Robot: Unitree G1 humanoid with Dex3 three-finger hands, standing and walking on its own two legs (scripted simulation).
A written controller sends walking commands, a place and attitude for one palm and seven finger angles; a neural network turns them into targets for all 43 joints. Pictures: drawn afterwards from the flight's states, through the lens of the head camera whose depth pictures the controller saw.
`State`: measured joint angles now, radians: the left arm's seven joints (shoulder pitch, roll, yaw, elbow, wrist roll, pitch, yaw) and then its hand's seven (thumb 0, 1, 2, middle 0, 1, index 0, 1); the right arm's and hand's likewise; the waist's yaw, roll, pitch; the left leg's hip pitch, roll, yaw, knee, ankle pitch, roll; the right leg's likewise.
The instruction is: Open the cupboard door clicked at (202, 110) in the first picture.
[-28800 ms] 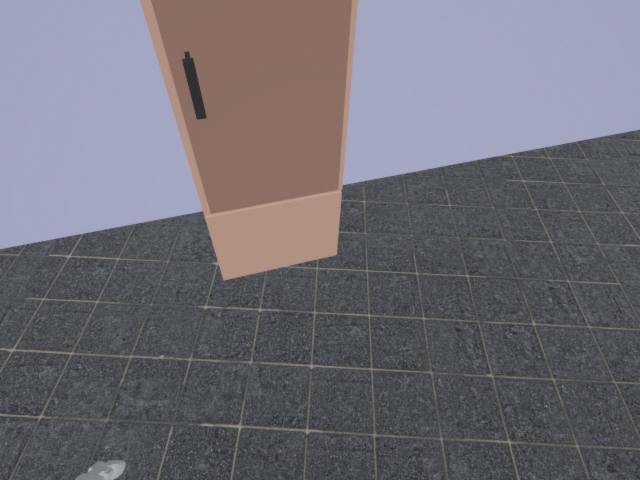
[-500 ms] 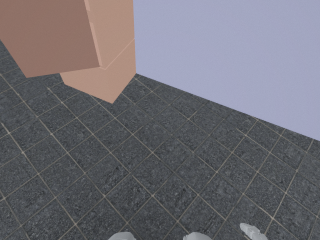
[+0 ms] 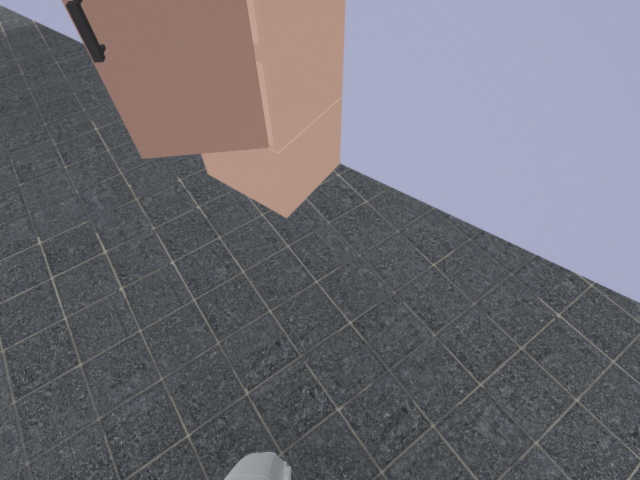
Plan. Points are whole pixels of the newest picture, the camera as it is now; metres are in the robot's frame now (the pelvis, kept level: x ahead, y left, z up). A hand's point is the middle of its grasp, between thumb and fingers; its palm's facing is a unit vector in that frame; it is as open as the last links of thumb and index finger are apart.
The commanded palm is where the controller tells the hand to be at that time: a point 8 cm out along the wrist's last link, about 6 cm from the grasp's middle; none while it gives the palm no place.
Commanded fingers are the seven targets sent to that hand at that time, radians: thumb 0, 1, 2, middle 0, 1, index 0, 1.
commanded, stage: take the last steps up to it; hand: left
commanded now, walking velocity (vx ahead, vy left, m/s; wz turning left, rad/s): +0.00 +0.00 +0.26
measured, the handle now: (88, 28) +1.02 +0.59 +0.04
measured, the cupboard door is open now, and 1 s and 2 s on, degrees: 42 42 42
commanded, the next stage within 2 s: come to a stop and stand still in 1.46 s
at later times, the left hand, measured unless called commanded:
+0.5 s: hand out of the picture +0.13 +0.24 -0.16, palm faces +0.13 -0.97 -0.21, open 7.4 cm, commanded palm none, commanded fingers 0.00 0.90 0.90 -0.20 -0.30 -0.20 -0.30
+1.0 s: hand out of the picture +0.10 +0.25 -0.17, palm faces +0.33 -0.92 -0.19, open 7.3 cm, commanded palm none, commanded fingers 0.00 0.90 0.90 -0.20 -0.30 -0.20 -0.30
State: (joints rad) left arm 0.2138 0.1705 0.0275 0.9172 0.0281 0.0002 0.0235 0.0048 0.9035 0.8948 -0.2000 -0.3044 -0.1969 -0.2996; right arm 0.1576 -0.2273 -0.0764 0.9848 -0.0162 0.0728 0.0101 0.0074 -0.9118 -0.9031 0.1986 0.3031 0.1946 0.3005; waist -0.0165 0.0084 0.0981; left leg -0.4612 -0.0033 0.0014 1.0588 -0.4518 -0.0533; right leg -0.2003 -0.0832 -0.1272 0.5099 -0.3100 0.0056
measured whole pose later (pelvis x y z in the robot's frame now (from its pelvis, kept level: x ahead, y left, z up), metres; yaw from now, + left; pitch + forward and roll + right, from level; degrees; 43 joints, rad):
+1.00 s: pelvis +0.22 +0.11 -0.01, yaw +14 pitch +1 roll +0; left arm 0.42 0.17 0.05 1.13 0.03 -0.05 0.00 0.00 0.92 0.89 -0.20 -0.30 -0.20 -0.30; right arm 0.13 -0.21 -0.05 1.00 -0.03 -0.02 0.04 0.01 -0.91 -0.90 0.19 0.30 0.19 0.30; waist 0.07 -0.02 0.06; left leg -0.42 0.06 0.12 0.56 -0.21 -0.01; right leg -0.03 -0.17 -0.20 0.44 -0.39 0.10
